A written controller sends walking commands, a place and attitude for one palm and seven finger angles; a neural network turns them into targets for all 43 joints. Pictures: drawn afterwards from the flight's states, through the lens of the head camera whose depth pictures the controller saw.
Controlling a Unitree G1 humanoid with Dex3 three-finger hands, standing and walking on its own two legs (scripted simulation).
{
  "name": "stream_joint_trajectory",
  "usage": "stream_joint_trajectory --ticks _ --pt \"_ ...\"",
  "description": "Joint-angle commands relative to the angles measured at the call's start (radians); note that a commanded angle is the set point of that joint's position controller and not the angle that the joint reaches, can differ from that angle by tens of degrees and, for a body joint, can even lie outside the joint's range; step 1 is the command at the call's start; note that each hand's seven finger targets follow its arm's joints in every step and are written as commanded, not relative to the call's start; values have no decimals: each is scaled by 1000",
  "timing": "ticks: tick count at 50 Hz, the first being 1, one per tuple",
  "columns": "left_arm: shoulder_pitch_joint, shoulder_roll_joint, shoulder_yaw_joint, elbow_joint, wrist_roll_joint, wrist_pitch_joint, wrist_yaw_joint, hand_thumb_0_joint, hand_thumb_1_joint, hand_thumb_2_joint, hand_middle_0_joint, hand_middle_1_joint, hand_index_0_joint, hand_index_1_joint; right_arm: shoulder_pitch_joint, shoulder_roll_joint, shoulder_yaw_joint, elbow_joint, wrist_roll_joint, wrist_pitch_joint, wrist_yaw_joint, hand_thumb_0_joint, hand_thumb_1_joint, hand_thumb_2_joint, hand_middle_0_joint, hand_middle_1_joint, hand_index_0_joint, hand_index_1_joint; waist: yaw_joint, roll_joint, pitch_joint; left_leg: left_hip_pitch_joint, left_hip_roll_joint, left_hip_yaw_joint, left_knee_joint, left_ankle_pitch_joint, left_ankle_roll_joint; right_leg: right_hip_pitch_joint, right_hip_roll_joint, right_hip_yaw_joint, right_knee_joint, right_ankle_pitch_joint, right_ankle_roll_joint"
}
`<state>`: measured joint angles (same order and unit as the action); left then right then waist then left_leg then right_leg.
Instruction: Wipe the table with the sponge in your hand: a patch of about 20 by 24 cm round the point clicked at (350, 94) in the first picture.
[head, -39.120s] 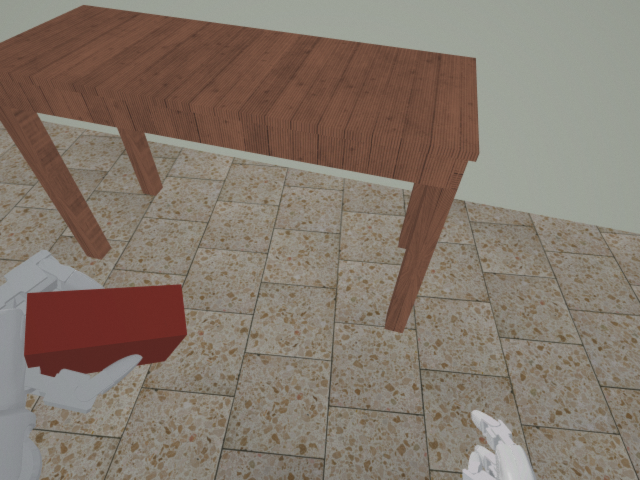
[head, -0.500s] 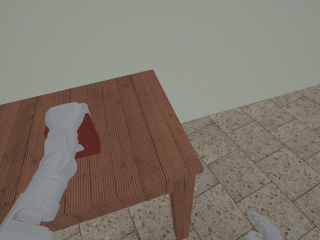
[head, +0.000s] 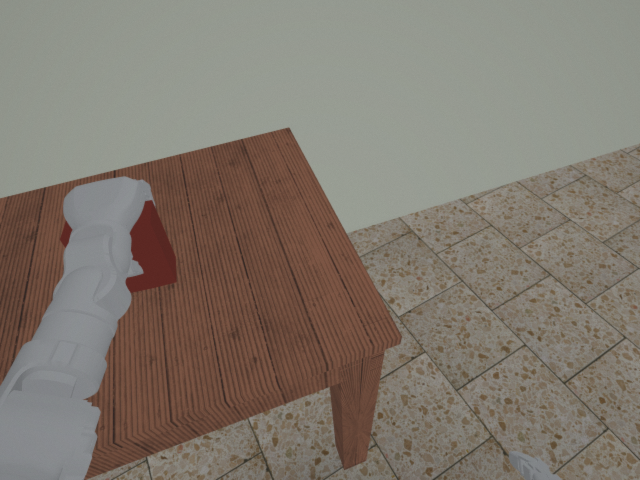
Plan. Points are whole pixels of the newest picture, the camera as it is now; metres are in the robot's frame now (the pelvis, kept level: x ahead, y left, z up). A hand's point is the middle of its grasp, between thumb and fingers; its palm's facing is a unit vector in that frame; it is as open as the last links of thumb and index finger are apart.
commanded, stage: wipe forward along the middle lane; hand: left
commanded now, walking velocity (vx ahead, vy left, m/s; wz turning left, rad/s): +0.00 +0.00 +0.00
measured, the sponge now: (130, 260) +0.38 +0.30 +0.06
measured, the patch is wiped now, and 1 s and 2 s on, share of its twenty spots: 0.95 0.95 0.95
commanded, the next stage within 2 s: slide back across to the first lane in 0.14 s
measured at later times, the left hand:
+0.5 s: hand (115, 222) +0.41 +0.32 +0.10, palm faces -0.06 -0.01 -1.00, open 9.5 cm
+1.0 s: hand (54, 239) +0.38 +0.38 +0.10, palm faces -0.11 +0.00 -0.99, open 9.5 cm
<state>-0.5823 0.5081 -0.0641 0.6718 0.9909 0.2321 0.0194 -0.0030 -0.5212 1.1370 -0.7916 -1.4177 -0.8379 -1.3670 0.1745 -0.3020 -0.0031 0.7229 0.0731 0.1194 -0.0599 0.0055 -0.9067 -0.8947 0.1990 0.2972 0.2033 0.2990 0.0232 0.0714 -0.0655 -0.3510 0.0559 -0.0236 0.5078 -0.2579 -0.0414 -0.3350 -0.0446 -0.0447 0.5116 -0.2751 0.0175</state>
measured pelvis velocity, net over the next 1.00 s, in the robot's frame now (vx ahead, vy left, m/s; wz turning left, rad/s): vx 0.02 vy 0.02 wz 0.01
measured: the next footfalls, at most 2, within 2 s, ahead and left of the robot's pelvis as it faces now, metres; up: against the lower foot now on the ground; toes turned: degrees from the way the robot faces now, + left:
none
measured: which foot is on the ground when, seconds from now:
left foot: down 0.00-1.00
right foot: down 0.00-1.00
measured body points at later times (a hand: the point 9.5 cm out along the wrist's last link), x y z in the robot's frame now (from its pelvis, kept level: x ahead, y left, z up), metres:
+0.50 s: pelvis +0.01 +0.01 +0.00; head +0.04 -0.01 +0.45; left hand +0.41 +0.31 +0.15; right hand +0.11 -0.26 -0.13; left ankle +0.00 +0.15 -0.74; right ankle -0.01 -0.13 -0.74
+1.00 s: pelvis +0.02 +0.02 +0.00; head +0.07 +0.00 +0.45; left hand +0.38 +0.38 +0.16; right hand +0.18 -0.25 -0.12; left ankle +0.00 +0.15 -0.74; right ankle -0.01 -0.13 -0.73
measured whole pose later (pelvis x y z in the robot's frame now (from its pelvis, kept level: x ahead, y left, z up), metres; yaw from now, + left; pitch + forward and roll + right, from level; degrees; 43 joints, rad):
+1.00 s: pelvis +0.02 +0.02 +0.00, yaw +0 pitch +6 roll -1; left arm -0.45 0.68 0.11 0.59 0.97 0.06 -0.06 -0.01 -0.50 1.13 -0.77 -1.44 -0.81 -1.40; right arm 0.16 -0.31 -0.02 0.69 0.07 0.12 -0.05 0.00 -0.91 -0.89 0.20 0.30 0.20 0.30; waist 0.04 0.06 -0.03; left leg -0.31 0.04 -0.02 0.48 -0.28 -0.02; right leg -0.26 -0.06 -0.05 0.42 -0.26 0.04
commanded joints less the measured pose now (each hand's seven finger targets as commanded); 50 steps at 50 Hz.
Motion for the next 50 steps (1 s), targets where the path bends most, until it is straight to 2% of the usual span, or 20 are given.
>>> stream_joint_trajectory --ticks 1,6,9,11,13,14,16,18,19,23,24,29,33,34,40,41,44,45,49,50 --pt "-224 213 43 -21 28 0 24 0 100 1300 -1200 -1600 -1200 -1600 -49 -131 -44 -123 -7 -37 0 0 -900 -900 200 300 200 300 -20 -131 -203 68 -86 63 -29 183 78 101 68 -17 -65 274 -59" --pt "-282 209 36 5 29 -21 33 0 100 1300 -1200 -1600 -1200 -1600 -28 -133 -48 -116 -8 -33 3 0 -900 -900 200 300 200 300 -31 -128 -196 64 -83 60 -29 178 78 73 70 -22 -63 261 -60" --pt "-297 273 92 30 32 -34 45 0 100 1300 -1200 -1600 -1200 -1600 -22 -137 -48 -110 -10 -30 2 0 -900 -900 200 300 200 300 -20 -122 -215 49 -81 53 -29 200 76 87 70 -17 -61 281 -65" --pt "-348 253 58 70 38 -39 51 0 100 1300 -1200 -1600 -1200 -1600 -5 -138 -49 -96 -8 -30 2 0 -900 -900 200 300 200 300 -48 -135 -192 47 -81 62 -22 173 79 60 68 -18 -60 260 -56" --pt "-331 264 64 82 43 -41 53 0 100 1300 -1200 -1600 -1200 -1600 -6 -137 -49 -101 -8 -28 3 0 -900 -900 200 300 200 300 -33 -127 -216 46 -84 62 -28 170 79 74 68 -17 -61 249 -58" --pt "-333 324 115 68 46 -46 52 0 100 1300 -1200 -1600 -1200 -1600 -9 -140 -48 -104 -9 -26 3 0 -900 -900 200 300 200 300 -14 -101 -239 44 -81 53 -35 191 76 97 67 -14 -61 263 -66" --pt "-334 310 92 68 48 -49 52 0 100 1300 -1200 -1600 -1200 -1600 -4 -138 -49 -105 -7 -23 5 0 -900 -900 200 300 200 300 -25 -100 -235 53 -83 61 -31 187 81 100 67 -17 -59 263 -61" --pt "-346 352 117 53 52 -53 52 0 100 1300 -1200 -1600 -1200 -1600 -6 -141 -48 -108 -6 -21 6 0 -900 -900 200 300 200 300 -20 -98 -242 53 -83 61 -38 190 81 115 67 -15 -64 265 -60" --pt "-332 376 144 26 48 -59 49 0 100 1300 -1200 -1600 -1200 -1600 -12 -140 -49 -117 -8 -22 5 0 -900 -900 200 300 200 300 -2 -71 -266 59 -82 54 -44 218 82 140 67 -11 -66 289 -68" --pt "-277 373 146 -50 38 -61 53 0 100 1300 -1200 -1600 -1200 -1600 -23 -137 -53 -134 -4 -23 12 0 -900 -900 200 300 200 300 4 -54 -273 88 -84 62 -49 243 85 169 68 -17 -67 310 -65" --pt "-278 411 181 -75 33 -62 52 0 100 1300 -1200 -1600 -1200 -1600 -32 -139 -51 -137 -6 -24 12 0 -900 -900 200 300 200 300 15 -33 -283 87 -83 53 -57 259 83 186 68 -14 -70 322 -71" --pt "-238 467 231 -158 22 -52 49 0 100 1300 -1200 -1600 -1200 -1600 -49 -143 -53 -140 -6 -32 12 0 -900 -900 200 300 200 300 24 -22 -285 115 -86 54 -68 296 87 222 68 -15 -77 349 -69" --pt "-190 460 223 -168 8 -45 27 0 100 1300 -1200 -1600 -1200 -1600 -55 -147 -53 -132 -3 -35 11 0 -900 -900 200 300 200 300 12 -49 -246 123 -89 64 -67 288 90 219 68 -21 -84 357 -61" --pt "-194 468 230 -190 1 -48 15 0 100 1300 -1200 -1600 -1200 -1600 -64 -146 -50 -142 -3 -37 9 0 -900 -900 200 300 200 300 17 -23 -252 127 -90 57 -73 301 88 225 67 -17 -89 363 -66" --pt "-241 482 220 -200 4 -99 -32 0 100 1300 -1200 -1600 -1200 -1600 -39 -151 -51 -126 -5 -43 -3 0 -900 -900 200 300 200 300 -16 -28 -237 167 -89 53 -62 325 92 186 69 -26 -94 366 -66" --pt "-222 466 213 -203 2 -110 -37 0 100 1300 -1200 -1600 -1200 -1600 -36 -149 -56 -130 -7 -45 -3 0 -900 -900 200 300 200 300 -14 -18 -238 178 -88 55 -54 339 93 180 69 -26 -95 379 -66" --pt "-201 523 272 -238 -3 -147 -49 0 100 1300 -1200 -1600 -1200 -1600 -34 -152 -56 -139 -9 -41 -3 0 -900 -900 200 300 200 300 -3 9 -266 183 -89 47 -47 401 89 205 69 -20 -92 434 -72" --pt "-185 499 252 -235 -7 -154 -51 0 100 1300 -1200 -1600 -1200 -1600 -28 -148 -57 -139 -11 -39 -3 0 -900 -900 200 300 200 300 -6 -2 -267 190 -89 50 -42 405 91 202 68 -26 -84 435 -68" --pt "-165 520 290 -270 -14 -180 -47 0 100 1300 -1200 -1600 -1200 -1600 -32 -150 -61 -148 -12 -35 0 0 -900 -900 200 300 200 300 3 17 -284 201 -83 45 -32 479 88 200 69 -24 -82 473 -72" --pt "-136 483 265 -271 -18 -181 -44 0 100 1300 -1200 -1600 -1200 -1600 -24 -147 -66 -144 -15 -34 3 0 -900 -900 200 300 200 300 0 3 -292 209 -83 48 -23 484 90 198 69 -27 -75 475 -67"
